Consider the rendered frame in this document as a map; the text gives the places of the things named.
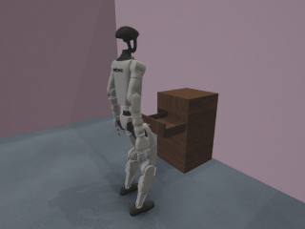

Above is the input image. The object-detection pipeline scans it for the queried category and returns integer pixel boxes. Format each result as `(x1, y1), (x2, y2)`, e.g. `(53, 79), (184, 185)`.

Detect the robot right foot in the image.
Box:
(130, 200), (154, 217)

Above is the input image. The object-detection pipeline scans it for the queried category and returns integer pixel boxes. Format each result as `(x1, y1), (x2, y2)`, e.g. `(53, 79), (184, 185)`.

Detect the left robot forearm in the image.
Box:
(107, 93), (121, 118)

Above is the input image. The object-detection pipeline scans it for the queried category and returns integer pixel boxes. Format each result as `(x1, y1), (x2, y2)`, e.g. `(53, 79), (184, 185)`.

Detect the robot left foot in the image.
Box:
(119, 182), (138, 196)

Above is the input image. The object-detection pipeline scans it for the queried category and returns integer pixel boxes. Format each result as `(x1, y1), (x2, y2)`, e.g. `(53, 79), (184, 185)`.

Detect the right robot forearm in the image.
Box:
(129, 94), (145, 137)

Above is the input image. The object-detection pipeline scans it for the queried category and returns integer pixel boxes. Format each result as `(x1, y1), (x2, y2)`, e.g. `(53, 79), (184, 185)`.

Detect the drawer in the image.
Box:
(141, 111), (187, 139)

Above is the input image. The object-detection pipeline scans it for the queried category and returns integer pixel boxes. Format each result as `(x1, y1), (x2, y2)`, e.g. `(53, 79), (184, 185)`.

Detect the right robot hand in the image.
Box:
(135, 135), (151, 163)

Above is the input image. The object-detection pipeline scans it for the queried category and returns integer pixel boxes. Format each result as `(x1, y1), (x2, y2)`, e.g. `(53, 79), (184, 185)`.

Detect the cabinet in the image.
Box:
(157, 88), (219, 174)

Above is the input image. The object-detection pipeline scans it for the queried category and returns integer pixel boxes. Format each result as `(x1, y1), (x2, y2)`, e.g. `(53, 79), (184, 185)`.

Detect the left robot hand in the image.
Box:
(113, 117), (126, 136)

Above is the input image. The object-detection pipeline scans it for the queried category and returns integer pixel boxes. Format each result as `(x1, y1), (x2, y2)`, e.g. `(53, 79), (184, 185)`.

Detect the right robot upper arm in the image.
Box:
(127, 59), (146, 104)

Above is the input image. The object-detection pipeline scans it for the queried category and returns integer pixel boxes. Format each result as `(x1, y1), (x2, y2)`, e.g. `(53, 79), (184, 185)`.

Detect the left robot upper arm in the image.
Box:
(107, 60), (116, 96)

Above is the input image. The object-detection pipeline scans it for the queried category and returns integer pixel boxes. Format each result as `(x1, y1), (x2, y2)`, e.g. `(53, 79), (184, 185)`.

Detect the robot foot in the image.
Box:
(130, 200), (154, 217)
(119, 182), (138, 196)

